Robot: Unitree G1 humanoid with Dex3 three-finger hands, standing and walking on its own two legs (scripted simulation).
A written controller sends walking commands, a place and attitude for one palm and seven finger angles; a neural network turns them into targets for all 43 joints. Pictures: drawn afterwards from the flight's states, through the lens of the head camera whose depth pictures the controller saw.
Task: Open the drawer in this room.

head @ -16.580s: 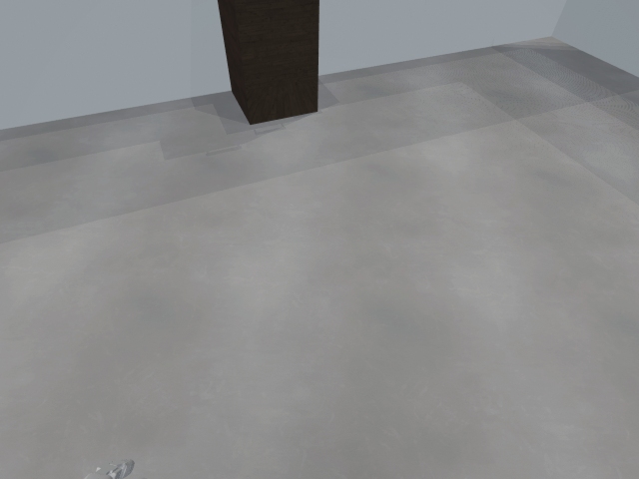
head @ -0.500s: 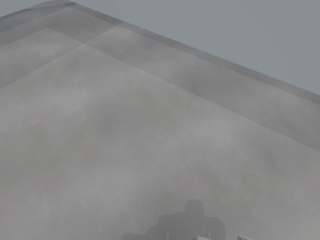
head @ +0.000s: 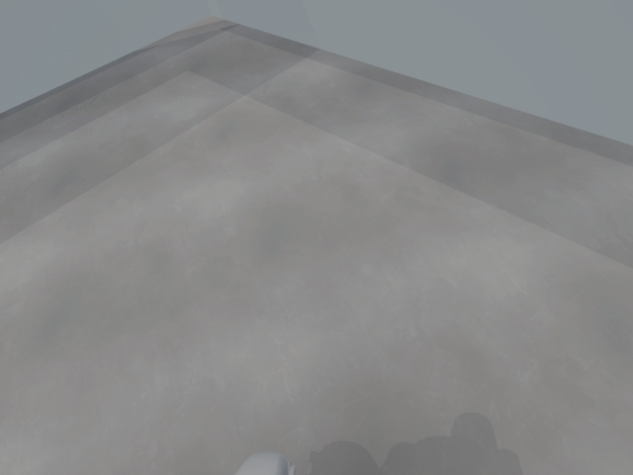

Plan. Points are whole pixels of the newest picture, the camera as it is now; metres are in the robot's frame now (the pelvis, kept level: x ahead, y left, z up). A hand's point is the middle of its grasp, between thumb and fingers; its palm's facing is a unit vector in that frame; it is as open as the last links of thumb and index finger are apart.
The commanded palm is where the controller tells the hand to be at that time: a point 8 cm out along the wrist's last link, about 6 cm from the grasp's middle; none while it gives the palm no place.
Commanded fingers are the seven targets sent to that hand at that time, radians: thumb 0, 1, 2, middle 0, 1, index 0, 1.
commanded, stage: turn or walk to find it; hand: left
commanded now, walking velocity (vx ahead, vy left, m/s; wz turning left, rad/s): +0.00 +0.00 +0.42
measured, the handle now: out of the picture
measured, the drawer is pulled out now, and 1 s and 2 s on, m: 0.00 0.00 0.00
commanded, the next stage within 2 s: none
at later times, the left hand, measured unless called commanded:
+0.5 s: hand out of the picture -0.05 +0.26 -0.18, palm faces +0.28 -0.93 -0.23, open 7.4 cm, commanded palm none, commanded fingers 0.00 0.90 0.90 -0.20 -0.30 -0.20 -0.30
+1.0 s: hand out of the picture -0.01 +0.20 -0.15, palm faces +0.40 -0.87 -0.28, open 7.4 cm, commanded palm none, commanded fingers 0.00 0.90 0.90 -0.20 -0.30 -0.20 -0.30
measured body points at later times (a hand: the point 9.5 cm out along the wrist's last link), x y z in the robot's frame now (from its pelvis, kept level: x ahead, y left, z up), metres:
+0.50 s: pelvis -0.03 +0.05 +0.00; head -0.01 +0.08 +0.45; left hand -0.06 +0.31 -0.16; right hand +0.13 -0.16 -0.13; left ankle -0.05 +0.14 -0.74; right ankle -0.02 -0.10 -0.67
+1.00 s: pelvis -0.03 -0.01 +0.00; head +0.01 -0.04 +0.44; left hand -0.04 +0.25 -0.12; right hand +0.09 -0.23 -0.18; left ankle -0.11 +0.13 -0.65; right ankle -0.01 -0.09 -0.74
